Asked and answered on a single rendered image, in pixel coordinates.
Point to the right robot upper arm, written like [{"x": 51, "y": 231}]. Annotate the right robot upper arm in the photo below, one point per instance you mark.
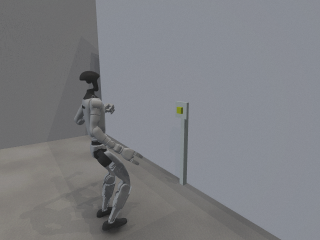
[{"x": 95, "y": 106}]

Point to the left robot upper arm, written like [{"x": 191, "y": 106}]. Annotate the left robot upper arm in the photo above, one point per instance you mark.
[{"x": 79, "y": 116}]

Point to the button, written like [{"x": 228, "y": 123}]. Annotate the button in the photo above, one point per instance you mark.
[{"x": 179, "y": 110}]

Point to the right robot hand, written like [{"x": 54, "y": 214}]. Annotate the right robot hand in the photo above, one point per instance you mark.
[{"x": 128, "y": 153}]

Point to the left robot hand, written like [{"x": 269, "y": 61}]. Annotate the left robot hand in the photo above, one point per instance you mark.
[{"x": 109, "y": 107}]

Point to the robot head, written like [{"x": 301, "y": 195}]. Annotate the robot head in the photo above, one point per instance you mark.
[{"x": 90, "y": 77}]

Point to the panel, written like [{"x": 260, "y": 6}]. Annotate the panel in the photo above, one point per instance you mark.
[{"x": 183, "y": 139}]

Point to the robot right forearm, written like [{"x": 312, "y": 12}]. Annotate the robot right forearm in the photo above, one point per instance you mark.
[{"x": 102, "y": 138}]

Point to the right robot foot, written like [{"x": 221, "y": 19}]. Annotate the right robot foot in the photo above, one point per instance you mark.
[{"x": 117, "y": 223}]

